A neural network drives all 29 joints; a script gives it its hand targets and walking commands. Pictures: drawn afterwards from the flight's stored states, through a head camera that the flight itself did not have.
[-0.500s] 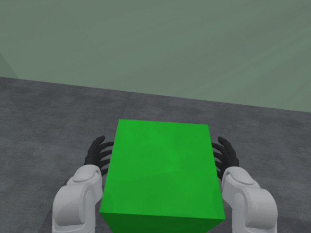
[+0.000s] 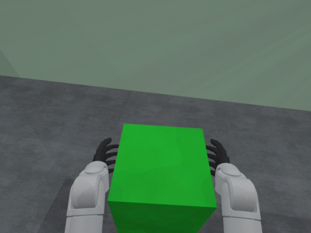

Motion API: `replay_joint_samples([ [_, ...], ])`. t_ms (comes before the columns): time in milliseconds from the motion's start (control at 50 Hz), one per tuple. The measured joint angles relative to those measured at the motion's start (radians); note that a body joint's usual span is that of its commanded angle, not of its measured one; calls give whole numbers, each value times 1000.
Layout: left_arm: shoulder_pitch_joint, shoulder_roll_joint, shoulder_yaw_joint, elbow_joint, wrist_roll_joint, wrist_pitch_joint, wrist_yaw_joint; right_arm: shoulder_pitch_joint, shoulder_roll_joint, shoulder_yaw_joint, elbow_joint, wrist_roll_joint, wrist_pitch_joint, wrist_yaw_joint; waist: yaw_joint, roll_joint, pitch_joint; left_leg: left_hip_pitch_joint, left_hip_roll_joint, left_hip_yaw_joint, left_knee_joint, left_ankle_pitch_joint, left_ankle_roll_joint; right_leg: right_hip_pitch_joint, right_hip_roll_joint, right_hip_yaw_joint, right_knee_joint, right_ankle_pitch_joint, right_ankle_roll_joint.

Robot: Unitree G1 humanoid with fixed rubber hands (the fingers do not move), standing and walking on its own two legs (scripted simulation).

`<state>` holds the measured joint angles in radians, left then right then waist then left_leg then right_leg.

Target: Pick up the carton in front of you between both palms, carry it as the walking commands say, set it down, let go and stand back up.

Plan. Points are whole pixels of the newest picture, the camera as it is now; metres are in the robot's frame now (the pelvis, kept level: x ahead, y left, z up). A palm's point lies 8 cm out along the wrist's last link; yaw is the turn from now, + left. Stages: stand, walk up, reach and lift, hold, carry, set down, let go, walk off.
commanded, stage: carry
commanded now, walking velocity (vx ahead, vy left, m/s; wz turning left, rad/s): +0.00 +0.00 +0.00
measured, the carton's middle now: (159, 183) +0.26 +0.00 -0.02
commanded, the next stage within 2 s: hold in 0.72 s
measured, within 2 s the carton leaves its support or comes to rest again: neither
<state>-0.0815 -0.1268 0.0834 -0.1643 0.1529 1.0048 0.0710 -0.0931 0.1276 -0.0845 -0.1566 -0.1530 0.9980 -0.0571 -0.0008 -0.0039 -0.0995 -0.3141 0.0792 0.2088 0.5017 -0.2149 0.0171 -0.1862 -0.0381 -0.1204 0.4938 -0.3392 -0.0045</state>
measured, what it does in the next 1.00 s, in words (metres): stands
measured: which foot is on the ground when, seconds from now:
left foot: down 0.00-1.00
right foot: down 0.00-1.00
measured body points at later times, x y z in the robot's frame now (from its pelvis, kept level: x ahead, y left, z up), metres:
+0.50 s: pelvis -0.01 +0.00 +0.00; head -0.02 +0.00 +0.45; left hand +0.29 +0.15 +0.03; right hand +0.29 -0.15 +0.03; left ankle +0.03 +0.11 -0.74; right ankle -0.05 -0.11 -0.74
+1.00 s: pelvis -0.03 +0.00 +0.01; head -0.05 +0.01 +0.46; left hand +0.26 +0.14 +0.03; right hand +0.26 -0.16 +0.04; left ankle +0.02 +0.12 -0.74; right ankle -0.05 -0.11 -0.74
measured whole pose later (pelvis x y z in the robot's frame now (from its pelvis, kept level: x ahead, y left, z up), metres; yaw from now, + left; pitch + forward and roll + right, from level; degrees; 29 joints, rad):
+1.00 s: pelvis -0.03 +0.00 +0.01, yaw +0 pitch -6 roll +0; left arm -0.19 -0.14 0.15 0.13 0.25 0.73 0.03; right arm -0.21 0.14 -0.18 0.18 -0.22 0.69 -0.01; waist 0.00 -0.04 0.07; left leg -0.13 0.02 0.04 0.35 -0.12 0.00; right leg -0.02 0.01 0.00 0.39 -0.26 -0.01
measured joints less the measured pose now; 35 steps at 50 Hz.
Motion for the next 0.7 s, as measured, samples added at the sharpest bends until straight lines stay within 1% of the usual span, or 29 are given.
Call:
replay_joint_samples([
  [80,-26,-1,13,91,21,-72,-22,-26,2,-18,94,-22,-75,13,-1,0,5,-6,0,-1,-4,9,2,-8,1,-1,0,7,-1],
  [240,-88,-7,61,289,67,-241,-42,-92,9,-69,293,-66,-243,29,-3,0,22,-19,0,-3,-4,21,4,-23,0,-3,7,14,-2],
  [300,-106,-10,79,331,74,-295,-44,-112,12,-86,337,-73,-296,31,-4,1,31,-23,0,-4,-4,24,5,-27,0,-4,10,15,-2],
  [340,-113,-11,85,338,74,-315,-44,-121,14,-91,344,-74,-316,31,-4,1,37,-26,0,-4,-3,25,6,-30,0,-5,12,16,-2],
  [400,-114,-11,84,315,71,-320,-44,-123,14,-89,324,-69,-321,31,-4,0,42,-31,1,-5,0,25,6,-35,0,-5,16,15,-2],
  [500,-107,-11,74,267,64,-286,-43,-116,13,-78,277,-60,-287,29,-3,0,35,-36,1,-6,7,20,5,-40,-1,-6,22,10,-2],
  [700,-106,-10,75,287,69,-262,-45,-113,13,-81,293,-66,-263,32,-3,0,19,-33,2,-7,12,15,3,-36,-1,-7,27,4,-4],
])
